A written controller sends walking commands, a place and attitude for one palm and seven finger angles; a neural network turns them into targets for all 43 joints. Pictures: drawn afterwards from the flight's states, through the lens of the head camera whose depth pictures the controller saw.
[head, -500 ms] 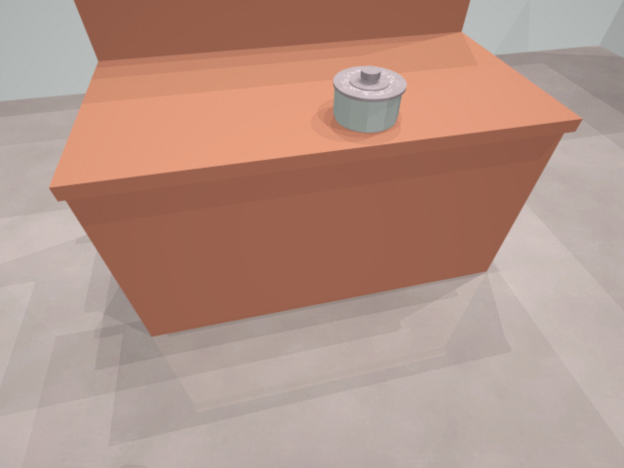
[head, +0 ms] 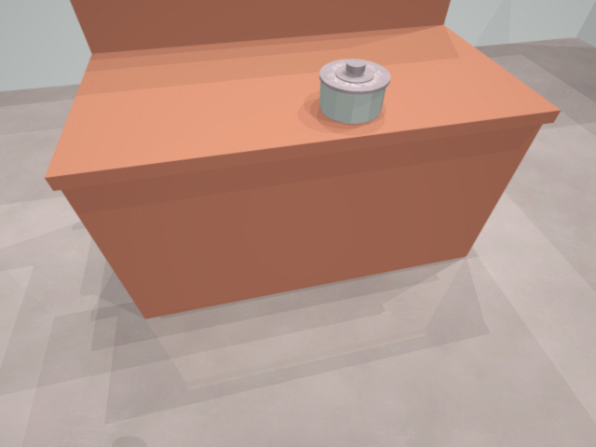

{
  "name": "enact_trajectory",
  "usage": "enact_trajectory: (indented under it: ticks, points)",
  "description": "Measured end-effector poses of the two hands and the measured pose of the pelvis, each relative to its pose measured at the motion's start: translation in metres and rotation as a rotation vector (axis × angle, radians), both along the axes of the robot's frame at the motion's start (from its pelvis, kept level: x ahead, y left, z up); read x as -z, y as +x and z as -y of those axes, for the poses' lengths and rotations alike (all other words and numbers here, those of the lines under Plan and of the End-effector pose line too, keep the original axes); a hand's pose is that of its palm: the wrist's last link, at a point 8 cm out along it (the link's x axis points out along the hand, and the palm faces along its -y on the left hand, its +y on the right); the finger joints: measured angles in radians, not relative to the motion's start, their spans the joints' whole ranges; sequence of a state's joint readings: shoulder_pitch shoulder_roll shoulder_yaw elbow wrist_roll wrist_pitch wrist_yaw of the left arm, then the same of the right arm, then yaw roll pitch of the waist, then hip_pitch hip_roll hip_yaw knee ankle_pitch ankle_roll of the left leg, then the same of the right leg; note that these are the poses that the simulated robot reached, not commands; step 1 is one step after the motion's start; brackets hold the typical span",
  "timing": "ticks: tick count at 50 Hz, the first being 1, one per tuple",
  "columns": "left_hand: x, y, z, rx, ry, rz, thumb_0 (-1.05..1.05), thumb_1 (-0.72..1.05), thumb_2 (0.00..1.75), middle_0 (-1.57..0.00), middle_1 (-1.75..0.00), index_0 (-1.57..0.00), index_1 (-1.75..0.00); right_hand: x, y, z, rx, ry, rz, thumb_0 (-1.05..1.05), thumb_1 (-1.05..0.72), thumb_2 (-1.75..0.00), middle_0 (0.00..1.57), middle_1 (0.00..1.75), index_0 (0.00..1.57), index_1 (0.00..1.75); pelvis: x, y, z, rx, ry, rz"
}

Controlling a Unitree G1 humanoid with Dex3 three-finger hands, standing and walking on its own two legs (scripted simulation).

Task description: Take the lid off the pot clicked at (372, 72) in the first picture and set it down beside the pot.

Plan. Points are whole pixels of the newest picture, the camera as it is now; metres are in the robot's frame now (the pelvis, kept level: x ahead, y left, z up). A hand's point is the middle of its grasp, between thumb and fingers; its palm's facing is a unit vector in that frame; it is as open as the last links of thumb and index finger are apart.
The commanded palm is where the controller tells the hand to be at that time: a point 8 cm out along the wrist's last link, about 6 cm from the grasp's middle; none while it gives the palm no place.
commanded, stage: look at it before walking up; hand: left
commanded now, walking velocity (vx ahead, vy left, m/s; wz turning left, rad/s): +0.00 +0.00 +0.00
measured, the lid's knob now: (355, 66) +0.98 -0.09 +0.06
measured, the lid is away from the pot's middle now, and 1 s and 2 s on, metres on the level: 0.00 0.00 0.00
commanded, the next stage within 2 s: walk to a spot facing it in 0.14 s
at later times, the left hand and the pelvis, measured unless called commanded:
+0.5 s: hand out of the picture +0.04 +0.20 -0.18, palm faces -0.06 -0.97 -0.24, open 7.4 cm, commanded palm none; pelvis +0.00 +0.00 -0.01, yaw -6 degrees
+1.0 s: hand out of the picture +0.09 +0.15 -0.16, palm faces -0.26 -0.93 -0.27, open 7.4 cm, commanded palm none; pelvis +0.01 -0.04 +0.00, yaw -22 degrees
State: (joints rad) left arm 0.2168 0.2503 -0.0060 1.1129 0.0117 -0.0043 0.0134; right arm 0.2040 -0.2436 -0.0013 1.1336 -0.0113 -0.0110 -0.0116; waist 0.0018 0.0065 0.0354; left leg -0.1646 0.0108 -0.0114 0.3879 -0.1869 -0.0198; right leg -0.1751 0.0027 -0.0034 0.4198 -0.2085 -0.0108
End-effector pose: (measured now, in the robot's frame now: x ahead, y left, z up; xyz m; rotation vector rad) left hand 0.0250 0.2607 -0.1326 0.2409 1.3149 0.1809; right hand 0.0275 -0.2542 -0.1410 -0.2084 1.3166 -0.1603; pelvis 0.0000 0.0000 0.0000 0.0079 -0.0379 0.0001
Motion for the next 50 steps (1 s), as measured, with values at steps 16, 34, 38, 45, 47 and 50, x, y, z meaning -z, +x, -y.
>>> enact_trajectory:
  ticks: [16,34,38,45,47,50]
  points:
    - [0.003,0.007,0.006,-0.001,-0.015,0.003,0.01,0.91,0.90,-0.21,-0.30,-0.20,-0.30,0.000,0.006,-0.003,0.011,0.000,0.004,0.00,-0.90,-0.90,0.20,0.30,0.20,0.30,0.000,0.007,0.000,0.012,-0.002,-0.001]
    - [0.012,0.037,0.033,0.128,0.022,-0.021,0.01,0.91,0.90,-0.20,-0.30,-0.20,-0.30,0.037,-0.024,0.015,0.225,0.053,0.051,0.00,-0.90,-0.90,0.20,0.30,0.20,0.30,0.027,0.002,0.025,0.216,0.038,-0.011]
    - [0.002,0.041,0.048,0.139,0.031,-0.007,0.01,0.91,0.90,-0.20,-0.30,-0.20,-0.30,0.029,-0.023,0.030,0.247,0.050,0.045,0.00,-0.90,-0.90,0.20,0.30,0.20,0.30,0.018,0.000,0.034,0.235,0.035,-0.021]
    - [-0.009,0.056,0.067,0.216,0.003,-0.024,0.01,0.90,0.90,-0.21,-0.30,-0.20,-0.30,0.004,-0.008,0.050,0.303,0.016,0.136,0.00,-0.90,-0.90,0.20,0.30,0.20,0.30,0.002,0.002,0.040,0.327,0.052,-0.050]
    - [-0.010,0.064,0.069,0.239,-0.002,-0.020,0.01,0.90,0.90,-0.21,-0.30,-0.20,-0.30,0.000,-0.004,0.053,0.321,0.003,0.161,0.00,-0.90,-0.90,0.19,0.30,0.20,0.30,0.001,0.003,0.039,0.351,0.051,-0.055]
    - [-0.011,0.077,0.069,0.271,-0.007,-0.006,0.01,0.90,0.90,-0.21,-0.30,-0.20,-0.30,-0.006,0.002,0.055,0.342,-0.014,0.192,0.00,-0.90,-0.90,0.19,0.30,0.20,0.30,0.000,0.006,0.035,0.386,0.047,-0.058]
